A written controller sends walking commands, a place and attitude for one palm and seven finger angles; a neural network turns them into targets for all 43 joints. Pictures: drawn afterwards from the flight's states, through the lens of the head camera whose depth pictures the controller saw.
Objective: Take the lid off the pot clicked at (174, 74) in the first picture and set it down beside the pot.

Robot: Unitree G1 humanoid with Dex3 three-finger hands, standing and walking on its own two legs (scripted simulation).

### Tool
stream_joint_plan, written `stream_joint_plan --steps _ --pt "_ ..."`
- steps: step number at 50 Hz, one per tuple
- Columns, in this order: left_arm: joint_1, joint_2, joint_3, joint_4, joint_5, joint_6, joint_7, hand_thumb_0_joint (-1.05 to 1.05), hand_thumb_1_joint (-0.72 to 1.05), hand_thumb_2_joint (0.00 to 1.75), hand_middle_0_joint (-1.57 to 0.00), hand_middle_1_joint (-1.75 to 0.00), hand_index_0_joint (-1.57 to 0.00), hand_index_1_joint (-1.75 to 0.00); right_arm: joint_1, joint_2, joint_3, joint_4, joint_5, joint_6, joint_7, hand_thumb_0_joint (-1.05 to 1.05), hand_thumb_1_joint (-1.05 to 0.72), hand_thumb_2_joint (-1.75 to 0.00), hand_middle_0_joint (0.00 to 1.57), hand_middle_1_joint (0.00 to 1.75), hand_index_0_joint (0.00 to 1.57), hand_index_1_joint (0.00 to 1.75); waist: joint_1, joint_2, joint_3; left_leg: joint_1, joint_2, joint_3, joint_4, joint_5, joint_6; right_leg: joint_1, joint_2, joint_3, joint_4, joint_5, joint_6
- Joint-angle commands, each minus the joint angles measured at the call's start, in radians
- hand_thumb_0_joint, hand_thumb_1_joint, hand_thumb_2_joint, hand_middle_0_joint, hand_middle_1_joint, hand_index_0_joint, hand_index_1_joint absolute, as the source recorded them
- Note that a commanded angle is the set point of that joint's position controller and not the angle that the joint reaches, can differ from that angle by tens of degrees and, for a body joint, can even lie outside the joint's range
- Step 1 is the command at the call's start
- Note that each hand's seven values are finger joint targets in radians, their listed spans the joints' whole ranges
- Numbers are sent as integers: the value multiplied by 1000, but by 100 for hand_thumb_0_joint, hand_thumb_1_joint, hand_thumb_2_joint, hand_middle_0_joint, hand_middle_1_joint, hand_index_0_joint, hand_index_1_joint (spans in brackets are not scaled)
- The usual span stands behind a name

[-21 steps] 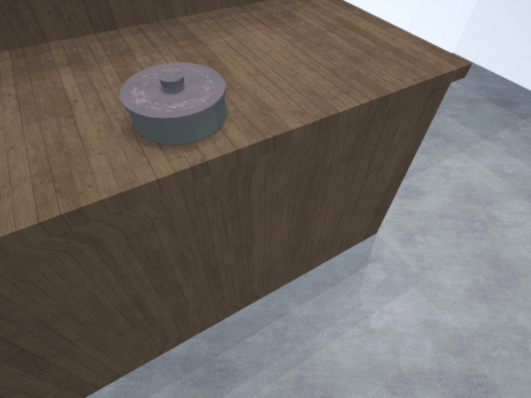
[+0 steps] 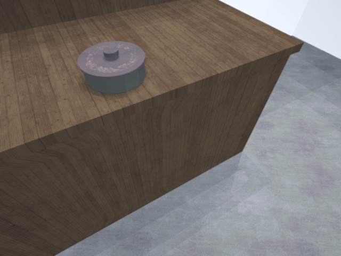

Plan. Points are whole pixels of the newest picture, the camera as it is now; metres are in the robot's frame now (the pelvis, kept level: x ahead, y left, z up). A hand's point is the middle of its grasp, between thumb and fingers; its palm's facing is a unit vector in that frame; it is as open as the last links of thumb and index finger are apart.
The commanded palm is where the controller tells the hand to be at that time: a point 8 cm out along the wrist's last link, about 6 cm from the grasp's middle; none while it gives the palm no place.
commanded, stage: look at it before walking up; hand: left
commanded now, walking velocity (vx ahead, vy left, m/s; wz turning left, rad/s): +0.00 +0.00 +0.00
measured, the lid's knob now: (110, 51) +0.63 +0.22 +0.15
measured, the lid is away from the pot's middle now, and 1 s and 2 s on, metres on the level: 0.00 0.00 0.00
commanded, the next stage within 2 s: turn to face it in 0.22 s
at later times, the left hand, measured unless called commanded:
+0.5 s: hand out of the picture +0.01 +0.17 -0.18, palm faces +0.10 -0.97 -0.22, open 7.4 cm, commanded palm none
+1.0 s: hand out of the picture +0.03 +0.22 -0.16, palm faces +0.34 -0.90 -0.28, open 7.4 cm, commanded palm none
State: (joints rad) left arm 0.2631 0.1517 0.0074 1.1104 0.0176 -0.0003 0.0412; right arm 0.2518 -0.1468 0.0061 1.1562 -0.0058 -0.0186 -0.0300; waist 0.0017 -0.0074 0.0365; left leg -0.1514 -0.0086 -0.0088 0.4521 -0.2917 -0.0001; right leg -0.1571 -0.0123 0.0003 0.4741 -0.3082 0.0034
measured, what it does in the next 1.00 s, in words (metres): lifts its right foot, turning left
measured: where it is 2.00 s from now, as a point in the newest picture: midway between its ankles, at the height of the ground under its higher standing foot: outside the picture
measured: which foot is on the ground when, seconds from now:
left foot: down 0.00-1.00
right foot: down 0.00-0.68, up 0.70-1.00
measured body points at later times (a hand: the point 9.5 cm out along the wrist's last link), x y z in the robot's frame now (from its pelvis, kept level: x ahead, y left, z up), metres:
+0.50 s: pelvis +0.00 -0.01 -0.01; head +0.03 -0.01 +0.44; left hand +0.00 +0.22 -0.16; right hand +0.01 -0.23 -0.17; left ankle -0.03 +0.12 -0.74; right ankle -0.03 -0.12 -0.74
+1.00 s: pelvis +0.00 -0.01 +0.00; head +0.05 +0.00 +0.45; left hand +0.02 +0.27 -0.13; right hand +0.13 -0.24 -0.15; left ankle -0.02 +0.10 -0.74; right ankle +0.04 -0.15 -0.70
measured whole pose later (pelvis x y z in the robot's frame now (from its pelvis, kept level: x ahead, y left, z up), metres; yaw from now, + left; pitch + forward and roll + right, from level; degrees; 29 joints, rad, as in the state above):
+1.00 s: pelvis +0.00 -0.01 +0.00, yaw +21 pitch +2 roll +0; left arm 0.13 0.24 0.07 0.89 0.01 0.05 0.02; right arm 0.22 -0.22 -0.05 0.93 -0.02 0.03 0.00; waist -0.04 0.00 0.07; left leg -0.29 -0.07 -0.11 0.45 -0.20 0.02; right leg -0.40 -0.04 0.02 0.83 -0.42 0.06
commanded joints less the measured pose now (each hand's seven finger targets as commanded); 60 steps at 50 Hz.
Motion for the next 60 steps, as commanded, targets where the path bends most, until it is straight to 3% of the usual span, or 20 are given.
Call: stream_joint_plan --steps 1,22,24,26,28,29,32,33,34,35,37,40,47,51,52,53,54,55,57,60 --pt "71 106 15 -25 -4 -11 3 0 90 90 -20 -30 -20 -30 66 -100 -16 -19 0 -9 -8 0 -90 -90 20 30 20 30 -1 3 15 2 94 -70 -56 274 38 -36 -82 55 -72 234 -24" --pt "65 143 51 -67 -7 9 9 0 90 90 -20 -30 -20 -30 42 -130 -39 -72 0 16 -8 0 -90 -90 20 30 20 30 10 15 9 -106 92 -103 34 349 46 5 -108 -9 15 252 -25" --pt "68 162 65 -92 -5 14 10 0 90 90 -20 -30 -20 -30 30 -135 -47 -103 0 24 -4 0 -90 -90 20 30 20 30 19 -31 -12 -168 71 -98 96 322 44 45 -139 0 22 266 -46" --pt "77 192 79 -116 -2 16 10 0 90 90 -20 -30 -20 -30 9 -128 -58 -139 0 30 -2 0 -90 -90 20 30 20 30 28 -123 -32 -219 24 -17 255 204 22 60 -248 66 -23 308 -106" --pt "70 207 84 -137 6 15 12 0 90 90 -20 -30 -20 -30 -48 -110 -66 -177 -3 35 4 0 -90 -90 20 30 20 30 36 -181 3 -277 20 37 383 -195 -3 26 -364 133 -56 427 -199" --pt "52 208 84 -150 12 19 13 0 90 90 -20 -30 -20 -30 -54 -109 -70 -193 -2 38 8 0 -90 -90 20 30 20 30 31 -168 13 -262 36 41 382 -244 -4 -1 -383 108 -42 452 -211" --pt "-28 222 87 -192 -1 24 4 0 90 90 -20 -30 -20 -30 69 -119 -72 -178 -5 29 21 0 -90 -90 20 30 20 30 -49 -103 -17 -22 32 70 83 77 7 -124 -282 -59 169 439 -93" --pt "-30 178 86 -221 -7 32 -3 0 90 90 -20 -30 -20 -30 126 -203 -88 -181 -17 23 21 0 -90 -90 20 30 20 30 -73 150 -27 47 187 -219 -35 292 93 -273 -147 -147 389 152 -5" --pt "-80 150 74 -272 -6 33 -3 0 90 90 -20 -30 -20 -30 188 -274 -108 -182 -21 26 20 0 -90 -90 20 30 20 30 -95 308 -16 60 369 -504 -151 420 216 -398 -39 -109 593 -360 35" --pt "-137 161 75 -282 3 46 6 0 90 90 -20 -30 -20 -30 200 -273 -105 -171 -16 28 10 0 -90 -90 20 30 20 30 -102 199 -7 -3 378 -561 -173 287 236 -434 -50 14 683 -347 22" --pt "-128 157 79 -264 3 42 -10 0 90 90 -20 -30 -20 -30 52 -239 -90 -221 -17 28 6 0 -90 -90 20 30 20 30 -30 105 35 -88 293 -461 -188 76 208 -439 -75 53 718 -153 25" --pt "-68 163 80 -242 0 41 -24 0 90 90 -20 -30 -20 -30 -21 -234 -86 -262 -11 21 8 0 -90 -90 20 30 20 30 -3 126 -25 -96 204 -319 -194 91 169 -360 -66 31 633 -58 48" --pt "-128 156 71 -299 -6 33 -21 0 90 90 -20 -30 -20 -30 18 -271 -107 -277 -18 36 13 0 -90 -90 20 30 20 30 -43 150 -72 11 195 -362 -128 282 187 -316 -16 11 367 -126 57" --pt "-41 163 70 -290 -14 19 -15 0 90 90 -20 -30 -20 -30 -28 -269 -111 -298 -13 43 13 0 -90 -90 20 30 20 30 0 134 -109 -73 155 -353 -14 398 147 -91 24 0 105 -24 45" --pt "5 185 75 -282 -12 11 -11 0 90 90 -20 -30 -20 -30 -47 -254 -107 -306 -6 43 14 0 -90 -90 20 30 20 30 28 91 -115 -140 115 -319 54 319 106 14 -1 14 -55 82 47" --pt "31 256 89 -280 2 1 -3 0 90 90 -20 -30 -20 -30 -38 -192 -100 -314 4 42 19 0 -90 -90 20 30 20 30 31 -120 -109 -308 15 -207 207 93 40 142 -176 198 -165 116 1" --pt "45 336 103 -294 10 -2 -2 0 90 90 -20 -30 -20 -30 -38 -150 -94 -340 0 45 20 0 -90 -90 20 30 20 30 41 -276 -57 -438 -94 -60 429 -271 -20 106 -422 456 -223 224 -128" --pt "49 314 96 -295 5 2 -1 0 90 90 -20 -30 -20 -30 -61 -189 -104 -337 -15 52 20 0 -90 -90 20 30 20 30 42 -157 -38 -432 -44 -107 596 -301 -9 24 -425 412 -189 244 -184" --pt "-21 238 84 -297 0 -6 0 0 90 90 -20 -30 -20 -30 -53 -187 -102 -301 -14 56 30 0 -90 -90 20 30 20 30 -1 -187 -24 -447 -8 -86 725 -203 -16 37 -302 264 -128 418 -179" --pt "5 205 75 -288 6 -12 2 0 90 90 -20 -30 -20 -30 -81 -159 -89 -286 -7 54 35 0 -90 -90 20 30 20 30 6 -162 -37 -405 -3 -21 677 -166 -38 90 -260 141 -72 662 -186"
